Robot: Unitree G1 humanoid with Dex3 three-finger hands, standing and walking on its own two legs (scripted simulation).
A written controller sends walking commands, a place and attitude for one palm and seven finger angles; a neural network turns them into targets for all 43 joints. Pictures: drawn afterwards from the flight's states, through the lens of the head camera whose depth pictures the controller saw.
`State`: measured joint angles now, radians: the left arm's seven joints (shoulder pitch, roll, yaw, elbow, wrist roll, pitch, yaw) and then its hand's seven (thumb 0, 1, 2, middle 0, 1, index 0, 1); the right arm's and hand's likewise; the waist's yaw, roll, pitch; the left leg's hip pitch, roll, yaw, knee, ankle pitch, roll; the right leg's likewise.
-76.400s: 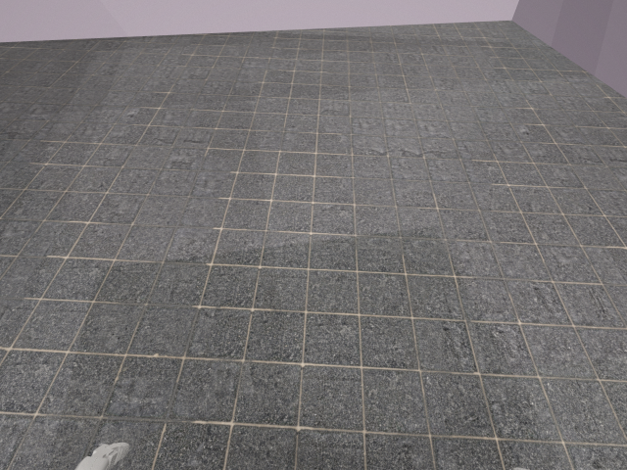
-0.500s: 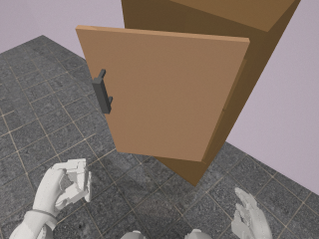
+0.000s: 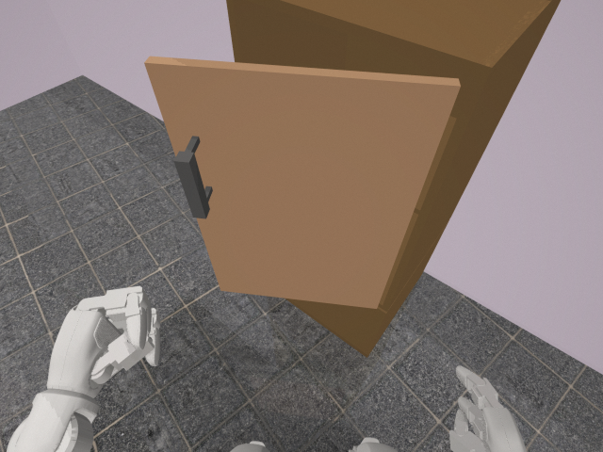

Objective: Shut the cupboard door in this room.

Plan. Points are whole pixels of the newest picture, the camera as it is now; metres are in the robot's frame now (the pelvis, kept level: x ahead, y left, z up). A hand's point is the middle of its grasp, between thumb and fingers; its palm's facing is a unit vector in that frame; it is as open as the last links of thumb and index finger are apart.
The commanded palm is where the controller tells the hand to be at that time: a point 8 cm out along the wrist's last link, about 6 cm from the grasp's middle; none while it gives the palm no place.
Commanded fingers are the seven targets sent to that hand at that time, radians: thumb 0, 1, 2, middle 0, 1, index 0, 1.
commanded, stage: bring the fist close to the handle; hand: left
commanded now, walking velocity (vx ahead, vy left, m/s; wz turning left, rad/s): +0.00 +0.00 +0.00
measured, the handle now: (197, 178) +0.49 +0.20 +0.07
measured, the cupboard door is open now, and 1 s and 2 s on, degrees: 31 31 26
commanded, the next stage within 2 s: push the door shut along its arc in 1.46 s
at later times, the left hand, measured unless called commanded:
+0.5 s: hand (179, 283) +0.30 +0.18 +0.08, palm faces -0.09 -1.00 -0.01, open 3.1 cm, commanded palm +0.29 +0.23 +0.08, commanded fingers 0.00 0.90 0.90 -1.30 -1.50 -1.30 -1.50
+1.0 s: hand (205, 224) +0.39 +0.16 +0.08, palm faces -0.06 -1.00 -0.04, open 3.1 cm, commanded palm +0.37 +0.21 +0.08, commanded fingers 0.00 0.90 0.90 -1.30 -1.50 -1.30 -1.50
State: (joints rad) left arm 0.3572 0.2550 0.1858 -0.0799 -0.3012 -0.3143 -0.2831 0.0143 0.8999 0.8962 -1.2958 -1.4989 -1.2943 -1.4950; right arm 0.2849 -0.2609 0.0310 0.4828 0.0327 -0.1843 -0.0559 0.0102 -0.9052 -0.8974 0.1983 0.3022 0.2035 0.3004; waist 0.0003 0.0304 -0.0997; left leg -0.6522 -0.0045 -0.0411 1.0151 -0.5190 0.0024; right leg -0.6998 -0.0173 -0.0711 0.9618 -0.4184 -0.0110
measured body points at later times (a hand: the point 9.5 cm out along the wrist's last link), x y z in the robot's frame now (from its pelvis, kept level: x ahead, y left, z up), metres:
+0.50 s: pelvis +0.00 +0.01 +0.00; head +0.05 +0.00 +0.45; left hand +0.30 +0.23 +0.08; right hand +0.15 -0.24 -0.08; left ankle +0.00 +0.12 -0.68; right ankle +0.04 -0.12 -0.68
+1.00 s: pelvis +0.00 +0.00 +0.01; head +0.07 -0.01 +0.45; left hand +0.39 +0.22 +0.09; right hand +0.12 -0.26 -0.10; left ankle +0.00 +0.12 -0.68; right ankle +0.04 -0.12 -0.68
